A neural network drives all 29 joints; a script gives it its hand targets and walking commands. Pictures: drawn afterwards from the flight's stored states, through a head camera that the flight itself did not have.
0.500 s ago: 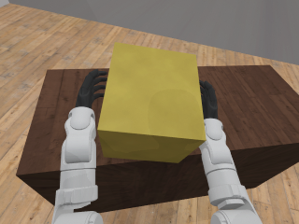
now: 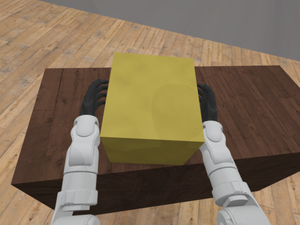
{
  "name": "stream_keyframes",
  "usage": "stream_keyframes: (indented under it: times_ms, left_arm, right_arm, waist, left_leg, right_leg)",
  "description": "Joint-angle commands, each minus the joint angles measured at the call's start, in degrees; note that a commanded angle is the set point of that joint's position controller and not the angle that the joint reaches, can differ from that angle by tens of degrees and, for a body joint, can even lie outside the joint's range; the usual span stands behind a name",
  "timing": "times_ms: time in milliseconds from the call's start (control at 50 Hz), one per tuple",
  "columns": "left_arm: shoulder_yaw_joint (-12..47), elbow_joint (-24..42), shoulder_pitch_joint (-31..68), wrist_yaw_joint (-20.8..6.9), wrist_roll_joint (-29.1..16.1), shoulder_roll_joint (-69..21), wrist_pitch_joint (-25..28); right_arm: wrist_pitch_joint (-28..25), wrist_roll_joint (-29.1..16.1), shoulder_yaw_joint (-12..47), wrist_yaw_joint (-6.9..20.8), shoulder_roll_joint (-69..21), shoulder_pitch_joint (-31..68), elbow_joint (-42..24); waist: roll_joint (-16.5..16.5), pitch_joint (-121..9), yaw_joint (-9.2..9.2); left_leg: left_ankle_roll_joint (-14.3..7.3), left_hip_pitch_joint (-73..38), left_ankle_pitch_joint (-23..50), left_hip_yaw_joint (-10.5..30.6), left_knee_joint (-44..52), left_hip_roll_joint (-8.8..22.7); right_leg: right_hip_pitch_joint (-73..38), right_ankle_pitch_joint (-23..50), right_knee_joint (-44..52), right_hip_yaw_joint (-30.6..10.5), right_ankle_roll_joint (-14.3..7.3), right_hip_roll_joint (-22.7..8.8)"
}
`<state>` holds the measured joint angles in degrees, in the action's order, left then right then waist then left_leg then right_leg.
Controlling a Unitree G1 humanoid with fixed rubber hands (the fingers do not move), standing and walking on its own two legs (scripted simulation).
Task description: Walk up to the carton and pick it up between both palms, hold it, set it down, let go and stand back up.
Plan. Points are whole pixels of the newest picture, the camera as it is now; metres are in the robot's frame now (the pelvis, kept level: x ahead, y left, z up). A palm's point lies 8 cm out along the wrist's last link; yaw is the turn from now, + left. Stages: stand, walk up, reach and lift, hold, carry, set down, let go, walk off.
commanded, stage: set down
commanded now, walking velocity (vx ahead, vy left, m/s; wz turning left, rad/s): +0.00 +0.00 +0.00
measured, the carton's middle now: (150, 111) +0.39 +0.00 +0.07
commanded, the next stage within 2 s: none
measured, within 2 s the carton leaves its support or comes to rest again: neither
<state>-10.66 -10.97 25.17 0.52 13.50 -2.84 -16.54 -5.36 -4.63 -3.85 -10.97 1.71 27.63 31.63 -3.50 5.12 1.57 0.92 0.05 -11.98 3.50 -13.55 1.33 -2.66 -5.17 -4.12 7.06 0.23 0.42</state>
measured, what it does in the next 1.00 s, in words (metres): stands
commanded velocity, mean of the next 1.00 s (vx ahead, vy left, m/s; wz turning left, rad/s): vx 0.00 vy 0.00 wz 0.00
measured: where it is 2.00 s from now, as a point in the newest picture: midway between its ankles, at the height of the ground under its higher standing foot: outside the picture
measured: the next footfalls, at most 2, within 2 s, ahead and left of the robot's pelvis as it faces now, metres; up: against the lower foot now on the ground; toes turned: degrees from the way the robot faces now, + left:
none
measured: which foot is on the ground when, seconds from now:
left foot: down 0.00-1.00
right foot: down 0.00-1.00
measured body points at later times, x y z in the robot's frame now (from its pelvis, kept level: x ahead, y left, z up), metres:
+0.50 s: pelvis +0.00 +0.01 +0.00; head +0.06 +0.03 +0.45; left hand +0.41 +0.15 +0.07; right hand +0.41 -0.16 +0.07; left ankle -0.05 +0.13 -0.75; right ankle -0.03 -0.11 -0.75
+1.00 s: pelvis +0.01 +0.01 +0.00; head +0.09 +0.00 +0.44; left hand +0.43 +0.15 +0.03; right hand +0.42 -0.16 +0.04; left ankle -0.05 +0.13 -0.75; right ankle -0.03 -0.11 -0.75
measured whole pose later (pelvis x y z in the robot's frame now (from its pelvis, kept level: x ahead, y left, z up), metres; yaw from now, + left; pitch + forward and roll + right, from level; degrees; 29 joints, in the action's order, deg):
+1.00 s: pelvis +0.01 +0.01 +0.00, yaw +0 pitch +14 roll -1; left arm -24.0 -47.2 39.3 -0.2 16.8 -3.7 3.8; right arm -11.3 16.8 -24.6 -5.7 -2.0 39.5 50.4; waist 1.5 -4.5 0.4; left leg 0.1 16.4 -8.6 3.5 -11.0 0.1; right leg 14.1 -2.3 -2.7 7.0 0.7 -0.7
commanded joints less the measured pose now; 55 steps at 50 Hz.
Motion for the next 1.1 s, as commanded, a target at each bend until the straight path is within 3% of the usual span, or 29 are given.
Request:
stream_keyframes:
  times_ms: [0, 140, 280, 480, 660, 800, 960, 1080]
  left_arm:
    - [20.36, 5.39, 31.2, -6.52, -3.03, -17.82, 3.51]
    - [19.78, 2.4, 36.02, -5.54, -2.86, -20.05, 5.9]
    - [19.6, -2.37, 40.13, -4.03, -2.81, -22.82, 8.14]
    - [13.01, -11.82, 43.64, -4.33, 0.24, -25.36, 11.42]
    - [5.79, -20.66, 46.25, -5.79, 2.8, -24.6, 15.35]
    - [4.86, -24.2, 49.96, -5.75, 2.9, -25.94, 20.53]
    - [4.62, -30.43, 53.25, -4.9, 3.51, -27.7, 27.06]
    - [4.11, -35.37, 52.47, -4.06, 3.75, -27.83, 29.7]
  right_arm:
    - [-4.1, 1.38, 16.51, 7.29, -16.4, 35.46, -11.4]
    - [-4.78, 3.51, 13.06, 8.22, -16.82, 39.43, -7.75]
    - [-4.84, 5.76, 11.68, 10.52, -19.0, 43.75, -4.6]
    - [-4.84, 10.51, 6.94, 12.33, -24.22, 46.16, 2.75]
    - [-5.58, 17.16, 0.37, 12.37, -28.25, 46.66, 7.87]
    - [-8.33, 21.3, -0.97, 12.12, -32.13, 47.71, 8.22]
    - [-12.29, 23.85, -1.32, 12.38, -33.77, 49.41, 12.67]
    - [-12.51, 24.4, -1.74, 12.7, -33.67, 47.97, 17.62]
  waist:
    - [4.4, -30.4, 1.05]
    - [6.02, -35.91, 1.65]
    - [6.4, -40.91, 0.71]
    - [4.77, -43.44, -0.78]
    - [3.93, -43.21, -0.24]
    - [2.94, -49.32, -0.02]
    - [4.4, -53.18, -0.58]
    - [3.94, -51.99, -1.02]
  left_leg:
    - [3.5, 0.98, 31.51, -2.56, -2.77, -3.1]
    - [4.86, -1.92, 37.67, -2.07, -5.51, -2.73]
    - [5.53, -3.76, 42.89, -1.78, -7.68, -2.33]
    - [4.01, 1.73, 39.13, -1.8, -5.91, -2.85]
    - [1.87, 8.13, 33.44, -2.27, -2.36, -3.61]
    - [0.41, 12.35, 34.65, -2.69, -0.53, -3.76]
    - [1.4, 10.94, 40.19, -3.01, -1.48, -3.36]
    - [2.23, 10.41, 40.19, -3.09, -1.31, -3.04]
  right_leg:
    - [-16.59, 33.77, -8.48, -0.62, 3.22, 2.26]
    - [-11.36, 31.28, -6.86, 0.02, 2.32, 3.46]
    - [-6.87, 28.45, -6.29, 0.26, 1.99, 4.21]
    - [-9.59, 32.6, -7.37, -0.26, 2.34, 3.51]
    - [-14.07, 36.74, -9.09, -0.56, 3.12, 2.33]
    - [-16.86, 43.41, -10.91, -1.1, 3.35, 1.89]
    - [-12.87, 43.58, -11.17, -1.09, 3.01, 2.95]
    - [-9.13, 40.7, -9.72, -1.73, 2.22, 3.14]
